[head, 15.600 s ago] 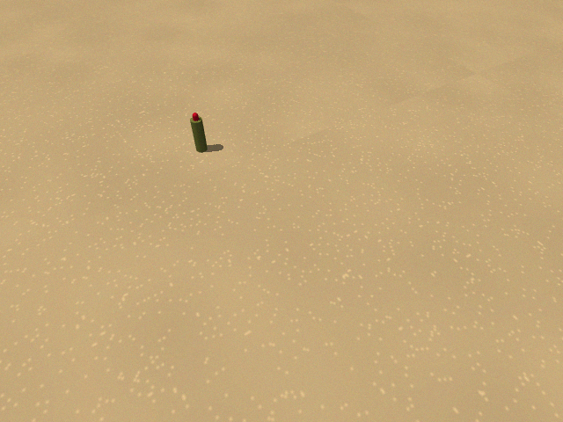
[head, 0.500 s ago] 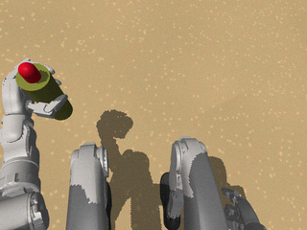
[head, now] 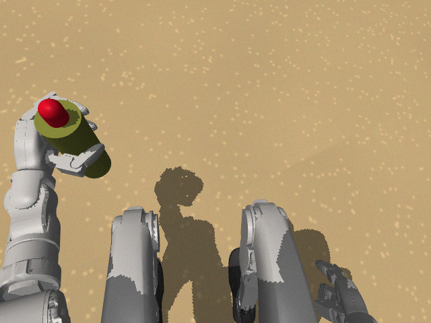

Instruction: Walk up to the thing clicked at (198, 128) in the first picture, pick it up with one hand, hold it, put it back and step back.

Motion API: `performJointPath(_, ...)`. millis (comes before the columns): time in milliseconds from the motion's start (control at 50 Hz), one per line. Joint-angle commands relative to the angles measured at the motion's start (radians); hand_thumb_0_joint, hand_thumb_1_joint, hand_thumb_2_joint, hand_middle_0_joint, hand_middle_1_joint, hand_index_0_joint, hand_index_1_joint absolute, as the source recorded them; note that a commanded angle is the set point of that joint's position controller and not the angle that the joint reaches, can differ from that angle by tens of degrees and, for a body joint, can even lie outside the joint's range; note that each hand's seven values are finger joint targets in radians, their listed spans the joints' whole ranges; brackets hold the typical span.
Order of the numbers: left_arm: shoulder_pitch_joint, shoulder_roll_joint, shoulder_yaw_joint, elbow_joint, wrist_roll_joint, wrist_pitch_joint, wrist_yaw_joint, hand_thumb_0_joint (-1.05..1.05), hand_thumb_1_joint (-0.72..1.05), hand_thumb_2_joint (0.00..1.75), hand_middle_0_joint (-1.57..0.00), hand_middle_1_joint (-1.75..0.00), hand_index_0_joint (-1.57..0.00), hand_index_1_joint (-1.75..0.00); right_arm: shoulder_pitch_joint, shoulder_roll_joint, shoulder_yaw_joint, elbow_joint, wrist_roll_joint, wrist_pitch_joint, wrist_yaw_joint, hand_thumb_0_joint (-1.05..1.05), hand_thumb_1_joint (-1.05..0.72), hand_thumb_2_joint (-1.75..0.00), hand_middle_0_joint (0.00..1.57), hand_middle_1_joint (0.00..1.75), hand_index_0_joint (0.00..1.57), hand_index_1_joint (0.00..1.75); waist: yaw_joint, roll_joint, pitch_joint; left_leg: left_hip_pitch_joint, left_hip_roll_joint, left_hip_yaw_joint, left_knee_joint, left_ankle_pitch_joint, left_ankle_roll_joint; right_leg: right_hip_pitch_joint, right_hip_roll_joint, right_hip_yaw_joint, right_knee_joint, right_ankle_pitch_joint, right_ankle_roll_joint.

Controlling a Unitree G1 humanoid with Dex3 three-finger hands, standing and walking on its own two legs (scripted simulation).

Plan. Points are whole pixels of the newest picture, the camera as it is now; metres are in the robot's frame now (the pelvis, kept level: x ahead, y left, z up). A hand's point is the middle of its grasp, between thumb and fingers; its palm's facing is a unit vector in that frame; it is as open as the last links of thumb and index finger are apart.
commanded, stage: lift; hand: left
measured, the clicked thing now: (77, 141) +0.42 +0.22 -0.03
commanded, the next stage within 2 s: hold in 1.78 s
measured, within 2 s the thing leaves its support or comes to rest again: neither
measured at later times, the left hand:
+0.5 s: hand (23, 107) +0.39 +0.21 +0.14, palm faces +0.09 -0.99 -0.06, open 8.9 cm
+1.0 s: hand out of the picture +0.38 +0.20 +0.26, palm faces +0.09 -1.00 -0.03, open 8.9 cm
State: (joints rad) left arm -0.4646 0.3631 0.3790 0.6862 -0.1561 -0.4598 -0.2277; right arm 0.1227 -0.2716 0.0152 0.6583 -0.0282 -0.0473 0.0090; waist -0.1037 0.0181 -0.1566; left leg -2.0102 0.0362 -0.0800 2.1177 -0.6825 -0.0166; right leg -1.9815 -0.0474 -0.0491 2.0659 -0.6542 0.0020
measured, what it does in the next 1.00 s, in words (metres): rises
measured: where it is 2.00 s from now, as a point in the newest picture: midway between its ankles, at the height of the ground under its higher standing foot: (197, 306)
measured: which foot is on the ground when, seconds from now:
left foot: down 0.00-1.00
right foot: down 0.00-1.00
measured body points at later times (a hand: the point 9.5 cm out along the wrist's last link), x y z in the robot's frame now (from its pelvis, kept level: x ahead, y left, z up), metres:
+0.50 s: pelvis +0.02 +0.01 +0.13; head +0.17 +0.03 +0.56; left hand +0.38 +0.26 +0.15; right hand +0.18 -0.24 +0.02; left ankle +0.08 +0.13 -0.39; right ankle +0.10 -0.13 -0.39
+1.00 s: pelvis +0.05 +0.01 +0.24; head +0.14 +0.03 +0.68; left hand +0.37 +0.26 +0.27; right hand +0.19 -0.24 +0.13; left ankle +0.08 +0.13 -0.39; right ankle +0.10 -0.13 -0.39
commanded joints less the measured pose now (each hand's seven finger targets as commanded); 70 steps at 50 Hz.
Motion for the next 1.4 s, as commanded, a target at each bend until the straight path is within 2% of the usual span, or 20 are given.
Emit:
performJointPath(0,-0.368,0.279,0.074,-0.456,-0.071,-0.113,0.019,0.0,0.2,1.27,-1.22,-1.42,-1.26,-1.41,0.099,-0.182,-0.076,-0.091,0.018,-0.034,-0.02,0.0,-0.9,-0.9,0.2,0.3,0.2,0.3,0.038,0.191,-0.758,0.562,-0.034,0.032,-0.34,0.169,0.037,0.431,0.042,0.006,-0.29,0.181,-0.045)
performJointPath(180,-0.234,0.211,0.016,-0.593,-0.081,-0.035,0.064,0.0,0.25,1.28,-1.21,-1.42,-1.24,-1.4,0.09,-0.158,-0.083,-0.116,0.049,-0.044,-0.042,0.0,-0.89,-0.9,0.2,0.3,0.2,0.3,0.048,0.158,-0.699,0.692,-0.027,0.016,-0.478,0.138,0.036,0.54,0.044,0.011,-0.434,0.161,-0.04)
performJointPath(300,-0.162,0.181,-0.007,-0.704,-0.087,0.004,0.101,0.0,0.23,1.28,-1.19,-1.41,-1.23,-1.4,0.091,-0.138,-0.081,-0.125,0.064,-0.048,-0.055,0.0,-0.89,-0.9,0.2,0.3,0.2,0.3,0.055,0.153,-0.671,0.828,-0.02,0.004,-0.577,0.195,0.032,0.642,0.045,0.012,-0.532,0.211,-0.033)
performJointPath(360,-0.135,0.165,-0.045,-0.761,-0.085,0.025,0.114,0.0,0.21,1.27,-1.2,-1.41,-1.23,-1.4,0.092,-0.13,-0.076,-0.125,0.067,-0.057,-0.062,0.0,-0.9,-0.9,0.2,0.3,0.2,0.3,0.047,0.161,-0.663,0.902,-0.02,0.003,-0.633,0.214,0.029,0.715,0.046,0.014,-0.594,0.234,-0.031)
performJointPath(440,-0.032,0.136,-0.062,-0.764,-0.082,0.052,0.136,0.0,0.21,1.29,-1.19,-1.42,-1.22,-1.4,0.109,-0.117,-0.071,-0.111,0.068,-0.062,-0.072,0.0,-0.89,-0.9,0.2,0.3,0.2,0.3,0.05,0.143,-0.602,0.972,-0.019,-0.001,-0.712,0.255,0.024,0.797,0.05,0.008,-0.673,0.268,-0.027)
performJointPath(460,-0.048,0.145,-0.045,-0.758,-0.087,0.056,0.145,0.0,0.22,1.29,-1.2,-1.41,-1.23,-1.4,0.108,-0.113,-0.068,-0.107,0.07,-0.064,-0.073,0.0,-0.89,-0.9,0.2,0.3,0.2,0.3,0.055,0.12,-0.595,0.976,-0.022,0.007,-0.722,0.263,0.027,0.84,0.05,0.012,-0.701,0.279,-0.025)
performJointPath(500,-0.042,0.108,-0.091,-0.755,-0.085,0.057,0.148,0.0,0.19,1.28,-1.2,-1.42,-1.24,-1.4,0.107,-0.11,-0.064,-0.103,0.07,-0.071,-0.076,0.0,-0.9,-0.9,0.2,0.3,0.2,0.3,0.042,0.135,-0.548,1.022,-0.019,-0.004,-0.769,0.256,0.022,0.839,0.052,0.007,-0.727,0.277,-0.026)
performJointPath(560,-0.036,0.121,-0.079,-0.685,-0.077,0.061,0.153,0.0,0.22,1.31,-1.23,-1.43,-1.25,-1.42,0.11,-0.11,-0.065,-0.088,0.07,-0.078,-0.082,0.0,-0.9,-0.9,0.2,0.3,0.2,0.3,0.039,0.115,-0.467,1.036,-0.018,0.005,-0.813,0.245,0.023,0.875,0.051,0.012,-0.788,0.271,-0.025)
performJointPath(620,-0.026,0.091,-0.114,-0.679,-0.077,0.051,0.146,0.0,0.22,1.32,-1.26,-1.45,-1.28,-1.45,0.102,-0.101,-0.058,-0.098,0.068,-0.087,-0.08,0.0,-0.9,-0.9,0.2,0.3,0.2,0.3,0.039,0.102,-0.431,1.066,-0.023,0.014,-0.865,0.231,0.025,0.947,0.049,0.014,-0.849,0.264,-0.023)
performJointPath(640,-0.025,0.113,-0.088,-0.685,-0.076,0.05,0.147,0.0,0.22,1.32,-1.26,-1.46,-1.29,-1.45,0.11,-0.105,-0.062,-0.098,0.066,-0.089,-0.079,0.0,-0.9,-0.9,0.2,0.3,0.2,0.3,0.053,0.112,-0.456,1.104,-0.022,0.013,-0.882,0.257,0.022,0.968,0.049,0.012,-0.859,0.282,-0.025)
performJointPath(700,-0.018,0.08,-0.13,-0.674,-0.073,0.044,0.133,0.0,0.24,1.32,-1.26,-1.46,-1.29,-1.45,0.107,-0.107,-0.059,-0.098,0.065,-0.093,-0.074,0.0,-0.9,-0.9,0.2,0.3,0.2,0.3,0.051,0.137,-0.418,1.18,-0.016,-0.005,-0.949,0.269,0.013,0.978,0.049,0.001,-0.892,0.289,-0.026)
performJointPath(720,-0.023,0.103,-0.11,-0.691,-0.074,0.041,0.133,0.0,0.24,1.32,-1.26,-1.46,-1.29,-1.45,0.114,-0.108,-0.059,-0.1,0.065,-0.093,-0.075,0.0,-0.9,-0.9,0.2,0.3,0.2,0.3,0.064,0.136,-0.444,1.205,-0.018,0.005,-0.953,0.314,0.012,1.022,0.049,0.003,-0.909,0.325,-0.027)
performJointPath(780,-0.018,0.086,-0.129,-0.693,-0.084,0.036,0.119,0.0,0.21,1.3,-1.27,-1.45,-1.3,-1.44,0.117,-0.103,-0.053,-0.099,0.063,-0.094,-0.074,0.0,-0.9,-0.9,0.2,0.3,0.2,0.3,0.053,0.127,-0.447,1.256,-0.021,0.016,-0.978,0.386,0.013,1.087,0.053,-0.001,-0.943,0.388,-0.026)
performJointPath(800,-0.006,0.097,-0.11,-0.683,-0.082,0.037,0.123,0.0,0.22,1.3,-1.27,-1.45,-1.3,-1.44,0.123,-0.105,-0.055,-0.092,0.062,-0.095,-0.073,0.0,-0.9,-0.9,0.2,0.3,0.2,0.3,0.065,0.128,-0.43,1.271,-0.019,0.013,-0.998,0.386,0.01,1.09,0.054,-0.004,-0.953,0.38,-0.028)
performJointPath(820,-0.031,0.071,-0.138,-0.695,-0.084,0.034,0.12,0.0,0.22,1.3,-1.26,-1.44,-1.29,-1.43,0.118,-0.097,-0.051,-0.097,0.062,-0.095,-0.073,0.0,-0.9,-0.9,0.2,0.3,0.2,0.3,0.059,0.122,-0.421,1.276,-0.019,0.019,-1.002,0.382,0.011,1.103,0.053,0.001,-0.966,0.382,-0.027)
performJointPath(860,-0.014,0.084,-0.113,-0.684,-0.085,0.03,0.129,0.0,0.23,1.32,-1.28,-1.46,-1.31,-1.45,0.108,-0.097,-0.049,-0.1,0.06,-0.095,-0.073,0.0,-0.9,-0.9,0.2,0.3,0.2,0.3,0.067,0.111,-0.392,1.279,-0.022,0.021,-1.033,0.357,0.013,1.134,0.055,0.001,-0.997,0.361,-0.025)
performJointPath(960,-0.01,0.072,-0.126,-0.684,-0.076,0.022,0.137,0.0,0.27,1.3,-1.27,-1.43,-1.29,-1.42,0.115,-0.094,-0.045,-0.104,0.051,-0.091,-0.077,0.0,-0.9,-0.9,0.2,0.3,0.2,0.3,0.062,0.106,-0.384,1.347,-0.021,0.027,-1.086,0.409,0.011,1.198,0.057,-0.006,-1.037,0.408,-0.025)
performJointPath(1060,-0.045,0.066,-0.135,-0.688,-0.08,0.016,0.132,0.0,0.24,1.3,-1.27,-1.44,-1.29,-1.43,0.103,-0.091,-0.042,-0.107,0.051,-0.092,-0.081,0.0,-0.91,-0.9,0.2,0.3,0.2,0.3,0.065,0.102,-0.333,1.378,-0.02,0.028,-1.151,0.347,0.011,1.23,0.059,-0.006,-1.094,0.358,-0.022)
performJointPath(1340,-0.011,0.035,-0.153,-0.667,-0.073,0.003,0.12,0.0,0.21,1.28,-1.23,-1.41,-1.25,-1.4,0.103,-0.073,-0.037,-0.099,0.041,-0.093,-0.094,0.0,-0.9,-0.9,0.2,0.3,0.2,0.3,0.056,0.085,-0.298,1.486,-0.026,0.058,-1.234,0.435,0.016,1.403,0.054,0.01,-1.209,0.459,-0.016)
performJointPath(1380,0.014,0.042,-0.133,-0.656,-0.074,0.003,0.125,0.0,0.21,1.27,-1.22,-1.39,-1.24,-1.39,0.103,-0.07,-0.036,-0.099,0.039,-0.092,-0.095,0.0,-0.9,-0.9,0.2,0.3,0.2,0.3,0.065,0.069,-0.292,1.485,-0.027,0.058,-1.243,0.458,0.016,1.433,0.054,0.007,-1.216,0.48,-0.014)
